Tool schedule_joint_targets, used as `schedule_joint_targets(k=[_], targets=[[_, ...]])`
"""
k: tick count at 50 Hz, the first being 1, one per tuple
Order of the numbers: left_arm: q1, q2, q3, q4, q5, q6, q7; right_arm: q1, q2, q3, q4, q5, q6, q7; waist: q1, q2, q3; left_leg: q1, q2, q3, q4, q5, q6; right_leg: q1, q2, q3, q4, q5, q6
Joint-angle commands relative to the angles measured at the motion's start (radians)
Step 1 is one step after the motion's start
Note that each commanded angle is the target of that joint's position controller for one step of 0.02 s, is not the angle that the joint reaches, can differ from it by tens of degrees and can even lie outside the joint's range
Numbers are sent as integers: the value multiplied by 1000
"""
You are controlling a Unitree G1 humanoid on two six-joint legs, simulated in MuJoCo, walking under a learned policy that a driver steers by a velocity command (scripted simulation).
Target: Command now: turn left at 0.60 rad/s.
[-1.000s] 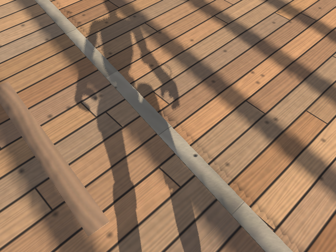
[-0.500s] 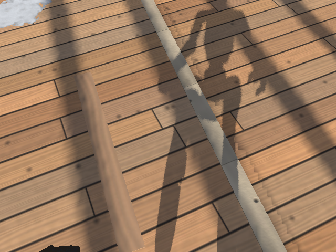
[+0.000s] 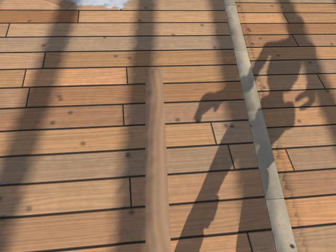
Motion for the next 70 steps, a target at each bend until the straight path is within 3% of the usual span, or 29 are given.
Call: schedule_joint_targets(k=[1,7,10,11,12,13,14,16,20,26,28,30,31,32,33,34,37,43,50,52,54,55,56,57,58,60,61,64,70], targets=[[-63,53,5,-79,-6,-22,-8,-12,-186,-58,-73,1,-6,-9,-16,180,-128,193,225,-286,-94,237,174,-32,4,28,-132,-14,4],[-34,67,9,-75,-18,-41,-31,-47,-191,-63,-86,12,7,8,-12,200,-134,166,202,-412,-58,299,172,124,38,35,-350,-47,-24],[55,89,22,-46,-8,-50,-36,-79,-166,-57,-96,29,14,0,36,162,-154,75,125,-389,19,184,89,353,-18,36,-625,202,-71],[74,152,35,-52,10,-44,-30,-37,-116,-43,-97,16,13,1,12,-10,-181,-65,40,-277,194,-92,30,483,-211,195,-642,306,-146],[56,214,46,-46,36,-36,-32,-21,-130,-51,-121,24,3,1,-21,-277,-109,-283,-117,-71,372,-431,-34,467,-388,427,-676,497,-319],[22,156,33,-72,34,-42,-28,-2,-217,-79,-97,2,-5,1,-9,-192,-99,-304,-37,-69,607,-435,-83,422,-444,433,-675,509,-383],[-4,104,18,-80,23,-43,-20,8,-236,-89,-71,8,-3,5,-16,-122,-101,-303,-16,-61,674,-349,-92,408,-376,343,-678,358,-342],[-1,78,6,-71,-10,-43,-12,6,-169,-72,-54,-1,10,6,1,-106,-60,-374,0,-44,709,-211,-112,435,-272,262,-713,25,-275],[116,95,3,-37,-4,-50,-8,-71,-95,-38,-74,9,-19,24,67,-131,-28,-400,19,25,556,-142,-115,488,-245,218,-787,-118,-279],[163,162,17,-7,-25,-63,-29,-99,-67,-13,-69,11,-68,43,78,-147,3,-123,51,140,192,-160,-78,358,-252,133,-792,-15,-284],[164,171,16,4,-39,-60,-40,-46,-77,-17,-51,20,-77,48,40,-129,6,6,37,159,52,-76,-46,303,-259,129,-761,-31,-281],[170,124,-3,14,-37,-61,-47,82,-95,-30,-2,25,-78,42,-29,-87,-34,255,18,159,-45,-20,-15,189,-225,90,-653,-6,-237],[146,60,-26,7,-21,-69,-53,197,-127,-43,18,25,-78,33,-89,-20,-98,428,113,31,-71,-49,15,90,-161,12,-461,5,-178],[128,-19,-51,-51,-1,-90,-57,272,-251,-67,13,4,-75,24,-92,267,-160,589,361,-359,-152,-186,134,-172,-37,-125,-96,-135,-92],[78,70,-27,-72,-25,-106,-48,304,-246,-68,22,-1,-88,34,-125,249,-125,505,438,-568,-242,-336,248,-300,-32,-29,117,-245,-88],[80,119,-11,-70,-45,-111,-51,251,-179,-44,19,0,-102,40,-92,203,-37,457,412,-502,-260,-416,241,-364,-86,4,190,-169,-109],[84,101,-9,-45,-19,-112,-61,140,-105,-15,9,-3,-115,47,-31,151,46,320,298,-273,-309,-167,178,-317,-143,3,118,55,-115],[-14,22,-41,-55,-11,-101,-70,156,-123,-18,54,1,-116,29,-34,108,42,238,221,-32,-342,206,148,-200,-108,-48,-181,326,-52],[-180,36,-49,-117,-24,-115,-103,239,-162,-31,135,21,-107,22,-58,106,81,326,286,-8,-305,262,124,-111,-60,-53,-439,377,-111],[-143,62,-38,-113,-19,-117,-103,234,-179,-36,145,20,-96,18,-25,122,37,384,291,2,-225,483,102,-28,-28,-76,-457,304,-143],[71,124,-3,-61,-15,-111,-85,219,-183,-33,147,13,-82,12,93,137,-122,357,236,55,51,813,63,288,30,-132,-468,282,-198],[253,176,13,-26,-10,-105,-72,228,-152,-17,129,-4,-81,7,164,90,-266,153,198,69,323,608,31,620,-102,7,-410,314,-254],[339,267,33,-3,2,-102,-73,376,-9,24,111,1,-98,21,93,-207,-445,-260,6,74,751,-100,-49,1002,-382,535,-488,46,-434],[348,168,8,1,-12,-100,-72,315,-89,11,132,17,-121,26,138,-184,-470,-361,-7,-66,858,-360,-38,988,-392,726,-648,-79,-417],[267,136,-5,-1,-15,-97,-65,191,-149,-9,94,47,-131,33,127,-135,-271,-450,52,-32,889,-303,-32,841,-362,561,-673,-84,-366],[147,97,-18,-13,-4,-96,-63,90,-135,-6,72,21,-138,27,63,-3,-94,-396,138,24,776,-153,-28,534,-289,352,-722,107,-332],[119,77,-24,-18,9,-102,-65,114,-124,-9,78,15,-129,26,22,-30,-77,-327,169,16,738,-110,-29,441,-258,291,-751,174,-327],[104,74,-21,2,-1,-122,-67,155,-73,1,99,10,-98,22,-20,-51,-52,-267,188,33,662,-72,-55,320,-229,185,-828,249,-350],[172,120,-12,45,-12,-116,-49,-68,-40,17,41,-1,-113,30,43,-19,21,-314,174,73,278,251,-79,338,-176,30,-862,341,-307]])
